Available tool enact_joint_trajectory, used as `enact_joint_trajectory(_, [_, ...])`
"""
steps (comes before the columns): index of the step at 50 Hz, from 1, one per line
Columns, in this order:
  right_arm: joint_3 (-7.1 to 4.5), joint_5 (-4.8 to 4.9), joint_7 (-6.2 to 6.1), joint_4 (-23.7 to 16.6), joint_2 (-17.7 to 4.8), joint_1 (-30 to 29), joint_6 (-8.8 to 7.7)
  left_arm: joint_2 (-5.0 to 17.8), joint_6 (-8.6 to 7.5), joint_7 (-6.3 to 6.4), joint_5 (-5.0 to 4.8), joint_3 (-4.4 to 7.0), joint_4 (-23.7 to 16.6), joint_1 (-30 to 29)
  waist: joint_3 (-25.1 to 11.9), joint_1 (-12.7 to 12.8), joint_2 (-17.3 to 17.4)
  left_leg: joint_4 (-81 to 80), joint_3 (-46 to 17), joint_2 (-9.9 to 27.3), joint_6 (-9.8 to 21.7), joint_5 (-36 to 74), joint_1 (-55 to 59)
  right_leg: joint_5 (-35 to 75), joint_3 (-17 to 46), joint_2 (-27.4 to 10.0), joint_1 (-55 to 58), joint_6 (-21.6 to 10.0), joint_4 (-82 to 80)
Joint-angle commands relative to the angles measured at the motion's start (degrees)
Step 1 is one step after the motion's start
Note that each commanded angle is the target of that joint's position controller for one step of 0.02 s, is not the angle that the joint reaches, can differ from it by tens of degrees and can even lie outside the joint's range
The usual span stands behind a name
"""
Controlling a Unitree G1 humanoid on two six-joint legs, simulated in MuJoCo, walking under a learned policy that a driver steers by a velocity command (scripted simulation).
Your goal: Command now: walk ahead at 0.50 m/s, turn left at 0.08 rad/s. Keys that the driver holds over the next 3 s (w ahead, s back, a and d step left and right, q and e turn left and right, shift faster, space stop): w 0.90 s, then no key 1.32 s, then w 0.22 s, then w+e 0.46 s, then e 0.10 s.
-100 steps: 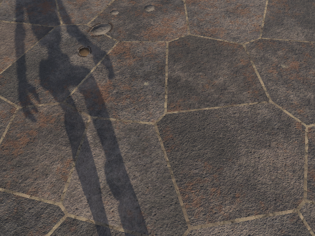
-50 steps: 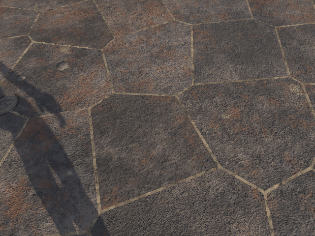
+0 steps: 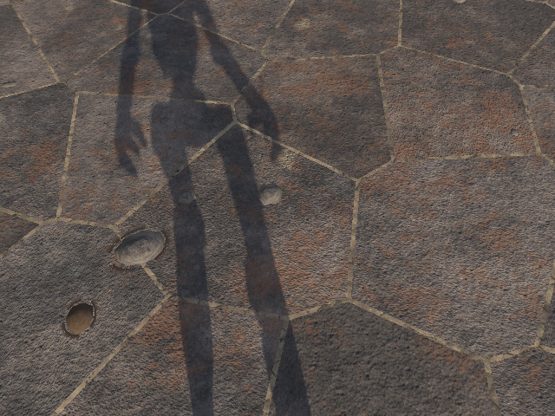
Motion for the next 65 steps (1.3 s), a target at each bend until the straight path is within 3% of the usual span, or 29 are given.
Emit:
enact_joint_trajectory(1, [-0.18,-0.06,0.35,-3.64,-2.76,-1.97,-0.07,6.60,-1.13,-0.03,-0.40,1.28,-1.52,1.49,1.63,-0.69,-6.85,-5.31,1.85,3.17,-1.67,5.69,-6.36,11.04,11.45,-14.53,1.65,-7.80,-11.80])
enact_joint_trajectory(5, [1.01,0.44,0.63,-6.04,-0.87,-10.38,-0.39,7.16,-1.03,-0.03,-0.52,1.32,0.39,4.81,2.07,1.52,-7.04,-18.54,4.79,2.46,-2.33,12.61,-3.85,17.18,7.25,-12.83,3.45,-6.24,-10.95])
enact_joint_trajectory(10, [0.99,0.69,0.20,-7.65,-2.02,-15.26,-0.82,8.20,-0.51,0.54,0.14,1.39,2.43,7.59,2.45,2.41,-7.34,-26.53,5.73,0.55,-0.15,10.32,-1.07,24.47,7.60,-16.04,10.30,-5.60,-7.02])
enact_joint_trajectory(12, [0.56,0.50,-0.21,-7.01,-2.90,-12.65,-1.19,8.92,-0.19,0.89,0.33,1.53,2.79,6.51,1.34,0.55,-7.58,-29.22,6.18,-1.24,1.63,5.95,3.80,33.52,7.16,-16.74,12.34,-4.73,-2.19])
enact_joint_trajectory(14, [-0.67,-0.32,-1.11,-2.24,-4.94,1.07,-2.13,8.71,0.26,1.00,0.09,1.33,3.03,5.57,-6.09,-5.39,-5.38,-34.66,6.74,-3.46,4.46,6.80,21.85,39.97,3.98,-13.65,9.28,-2.84,14.11])
enact_joint_trajectory(15, [-1.87,-1.60,-1.86,-0.20,-8.99,11.47,-2.57,6.81,0.10,0.96,-0.28,0.60,1.09,4.79,-13.21,-9.30,-0.60,-35.17,-4.79,7.46,7.63,2.98,36.73,24.02,1.89,-11.03,-1.56,-1.62,29.84])
enact_joint_trajectory(16, [-3.50,-1.62,-2.02,0.43,-14.68,13.71,-2.07,1.13,0.11,0.64,-1.74,-0.50,-0.23,11.14,-18.74,-6.15,13.35,-40.71,-31.43,22.71,14.97,0.13,49.73,-16.18,-1.18,-0.33,-21.72,0.75,49.64])
enact_joint_trajectory(17, [-3.08,1.00,-1.60,0.20,-11.41,10.97,-1.46,7.87,0.62,1.16,0.13,1.20,0.73,7.55,-15.08,-6.20,4.39,-43.16,-33.86,20.87,14.47,-1.05,45.55,-19.31,6.16,-2.22,-27.13,-0.13,54.35])
enact_joint_trajectory(18, [-2.22,1.41,-1.45,-0.27,-8.27,5.73,-1.47,7.33,0.42,0.82,0.10,1.33,-0.39,3.74,-7.23,-4.05,1.99,-44.02,-24.73,18.41,13.12,0.81,38.41,-14.53,6.90,-4.81,-28.76,-0.49,53.78])
enact_joint_trajectory(19, [-1.52,1.22,-1.20,-0.33,-5.42,2.97,-1.85,5.94,0.21,0.49,-0.05,0.91,-0.66,1.80,-3.71,-2.81,0.03,-46.23,-18.89,15.66,11.68,5.78,32.25,-10.95,6.67,-6.73,-27.23,-0.32,50.67])
enact_joint_trajectory(21, [-0.82,1.45,-1.49,0.62,-3.08,1.20,-2.53,4.81,1.47,-0.09,1.05,0.76,0.06,2.37,-1.33,0.09,1.56,-49.32,-11.19,11.08,8.78,10.49,25.13,-8.36,5.87,-8.81,-22.38,0.90,45.92])
enact_joint_trajectory(24, [-1.13,1.99,-1.52,2.67,-4.21,4.12,-3.68,3.74,2.78,-0.97,1.50,0.66,-0.07,1.04,-0.98,1.02,0.77,-51.94,-7.32,9.96,9.56,15.35,23.69,-5.22,4.36,-9.22,-22.49,2.47,43.54])
enact_joint_trajectory(30, [-1.16,2.06,-1.43,5.92,-4.33,9.40,-3.50,3.15,2.92,-1.28,1.17,0.12,-4.23,-12.36,2.95,-1.39,-0.08,-54.79,-2.45,7.99,9.24,17.23,26.43,5.90,2.08,-10.61,-29.64,4.57,29.98])
enact_joint_trajectory(37, [-1.25,1.28,-2.08,9.39,-5.17,14.53,-3.15,3.40,2.22,-0.97,0.85,-0.46,-7.72,-21.81,4.42,-3.66,0.81,-51.15,-0.56,10.23,8.37,27.18,35.26,6.71,-0.02,-7.87,-27.53,1.90,17.05])
enact_joint_trajectory(40, [-1.56,1.02,-2.54,9.94,-6.31,12.48,-2.93,4.52,1.51,-0.40,0.91,0.18,-6.76,-17.18,2.21,-0.62,1.37,-43.46,0.81,10.81,6.78,42.77,37.31,0.57,-1.35,-4.79,-18.75,-0.91,13.40])
enact_joint_trajectory(41, [-1.66,1.09,-2.53,10.06,-6.67,11.55,-2.70,5.26,1.08,0.03,1.11,0.75,-4.51,-10.38,-1.31,2.42,0.82,-35.32,2.08,9.57,5.92,48.62,36.63,0.46,-2.32,-2.76,-10.50,-2.12,10.75])
enact_joint_trajectory(42, [-1.35,1.33,-2.48,9.81,-5.94,11.15,-2.59,7.12,0.46,0.64,1.84,1.68,-1.02,-0.21,-7.05,6.26,-1.18,-23.44,4.19,6.90,4.74,44.32,30.87,2.13,-0.98,-3.71,3.14,-3.86,8.87])
enact_joint_trajectory(43, [-0.26,2.53,-2.22,7.54,-2.32,12.72,-2.75,12.73,0.11,1.37,3.28,3.16,0.46,8.98,-14.95,8.11,-8.92,-4.25,7.09,2.32,2.83,22.91,15.58,-3.40,16.82,-18.46,19.82,-7.95,7.58])
enact_joint_trajectory(44, [-0.22,3.08,-1.91,7.89,0.04,17.93,-2.71,16.09,0.69,0.94,2.37,4.07,1.06,9.53,-19.49,5.21,-18.44,11.20,4.24,-7.67,1.78,-17.08,0.15,-3.03,41.35,-29.14,27.66,-14.04,-0.38])
enact_joint_trajectory(45, [-1.46,1.66,-2.15,7.72,-4.55,12.53,-2.32,12.55,1.17,0.63,0.37,3.45,0.41,3.57,-11.96,3.61,-8.92,14.25,-2.01,-3.37,2.85,-13.13,-4.33,-8.07,37.08,-25.71,20.88,-11.89,-1.80])
enact_joint_trajectory(46, [-1.43,1.74,-1.86,6.75,-3.86,9.04,-2.62,8.62,1.01,0.54,-0.03,2.35,-0.69,-2.44,-4.12,1.67,-6.34,12.21,-1.17,-1.27,2.69,-7.78,-4.12,-0.37,28.21,-24.16,11.44,-10.66,-3.13])
enact_joint_trajectory(47, [-1.17,1.81,-1.86,6.89,-2.31,8.02,-2.59,5.73,0.58,0.41,0.16,1.51,-0.78,-5.08,-1.23,0.00,-4.65,9.15,-0.58,0.43,2.24,-5.06,-1.41,11.40,21.66,-21.53,5.75,-9.15,-4.29])
enact_joint_trajectory(48, [-1.11,1.05,-1.89,7.37,-1.53,8.54,-1.90,4.24,0.11,0.55,-0.09,1.00,-0.12,-5.51,-0.04,-1.45,-5.45,6.89,-0.13,1.23,1.32,-4.63,1.68,22.99,16.14,-19.41,2.05,-7.96,-4.29])
enact_joint_trajectory(49, [-0.92,0.55,-1.79,8.05,-0.52,10.24,-1.07,3.03,-0.29,0.64,-0.14,0.55,0.70,-5.26,-0.80,-2.71,-6.32,5.26,0.24,1.37,0.41,-4.69,5.24,31.61,11.89,-18.12,-0.42,-7.18,-4.06])
enact_joint_trajectory(51, [-0.91,0.51,-1.63,8.43,0.48,10.76,-0.09,3.81,-1.18,0.66,-0.10,0.45,2.27,-2.84,-2.34,-3.64,-6.55,3.25,1.41,0.11,-0.71,-3.51,7.20,43.96,7.85,-17.16,-1.04,-7.49,-3.30])
enact_joint_trajectory(54, [-0.69,0.63,-1.64,7.95,0.89,7.25,0.68,4.99,-0.98,0.99,-0.01,0.28,3.43,-1.97,-2.25,-3.80,-7.55,-4.01,2.95,0.04,-1.69,1.09,5.59,47.26,3.73,-15.25,-0.64,-7.14,-3.10])
enact_joint_trajectory(58, [0.26,1.15,-2.11,6.91,1.64,0.42,0.89,4.33,-0.04,1.40,0.11,-0.45,5.10,-0.07,-2.36,-1.52,-8.88,-16.81,5.15,-0.39,-1.86,6.87,8.81,45.46,1.41,-13.84,0.27,-5.88,-2.12])
enact_joint_trajectory(63, [0.44,1.28,-3.44,8.20,0.94,-0.39,0.52,3.54,1.18,2.12,0.26,-0.88,7.24,0.93,-1.31,-0.65,-8.43,-26.90,4.74,-1.09,-0.15,4.58,13.37,38.56,4.59,-16.02,3.01,-5.91,2.39])
enact_joint_trajectory(65, [0.52,0.92,-3.88,9.80,0.59,2.77,-0.47,2.96,1.52,2.47,-0.05,-1.11,7.81,0.47,-1.26,-2.42,-4.59,-38.96,2.13,0.84,0.83,17.28,22.04,27.81,5.08,-14.08,0.64,-2.71,6.73])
